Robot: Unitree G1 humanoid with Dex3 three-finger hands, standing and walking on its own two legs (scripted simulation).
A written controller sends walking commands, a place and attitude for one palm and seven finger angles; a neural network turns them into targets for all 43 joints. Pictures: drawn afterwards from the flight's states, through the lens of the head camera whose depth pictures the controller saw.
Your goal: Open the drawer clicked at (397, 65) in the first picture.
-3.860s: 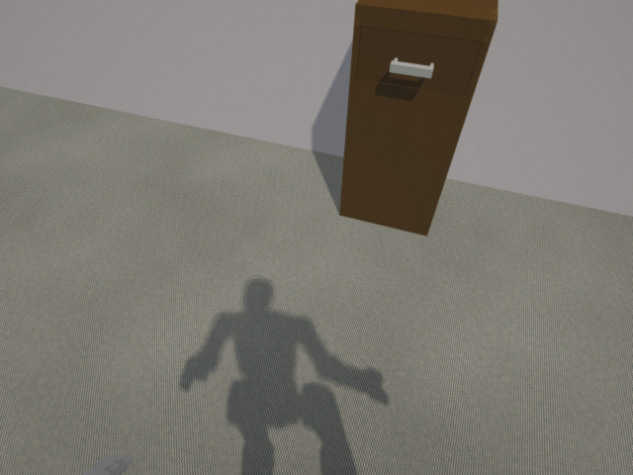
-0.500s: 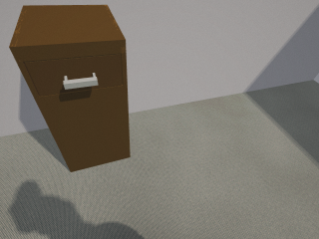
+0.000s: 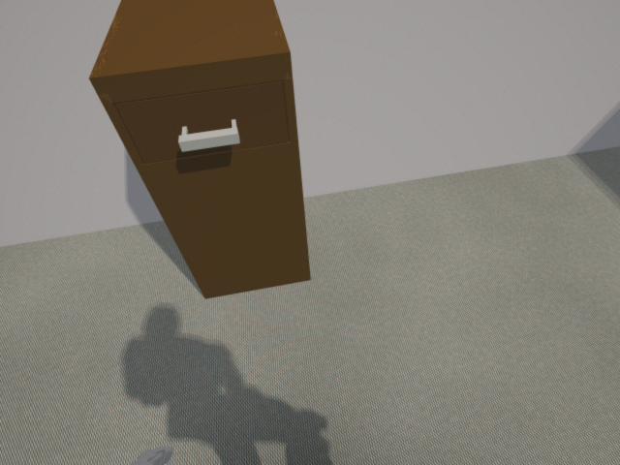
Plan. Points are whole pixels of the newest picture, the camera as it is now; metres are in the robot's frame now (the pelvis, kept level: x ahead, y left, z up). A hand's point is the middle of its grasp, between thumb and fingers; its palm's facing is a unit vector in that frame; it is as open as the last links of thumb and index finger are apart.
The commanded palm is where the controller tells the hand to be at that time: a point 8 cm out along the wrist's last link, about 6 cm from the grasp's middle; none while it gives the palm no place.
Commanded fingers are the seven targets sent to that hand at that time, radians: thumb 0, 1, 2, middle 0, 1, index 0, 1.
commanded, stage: turn to face it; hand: left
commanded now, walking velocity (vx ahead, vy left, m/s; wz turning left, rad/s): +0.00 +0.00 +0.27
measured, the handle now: (209, 133) +0.79 +0.25 -0.03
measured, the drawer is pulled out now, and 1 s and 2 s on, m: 0.00 0.00 0.00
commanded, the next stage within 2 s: take the last steps up to it in 0.08 s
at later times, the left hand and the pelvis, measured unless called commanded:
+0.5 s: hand out of the picture -0.10 +0.19 -0.18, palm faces +0.23 -0.96 -0.18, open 7.4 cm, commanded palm none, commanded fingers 0.00 0.90 0.90 -0.20 -0.30 -0.20 -0.30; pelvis +0.00 +0.02 +0.00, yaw +8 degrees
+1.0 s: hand (222, 391) +0.27 +0.17 -0.18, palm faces +0.09 -0.97 -0.20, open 7.4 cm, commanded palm none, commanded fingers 0.00 0.90 0.90 -0.20 -0.30 -0.20 -0.30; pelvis +0.18 -0.02 -0.02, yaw +6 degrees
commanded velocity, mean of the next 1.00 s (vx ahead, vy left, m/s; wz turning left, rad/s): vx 0.24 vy -0.08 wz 0.01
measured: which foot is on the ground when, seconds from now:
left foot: up 0.00-0.42, down 0.44-0.92, up 0.94-1.00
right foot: down 0.00-0.44, up 0.46-0.88, down 0.90-1.00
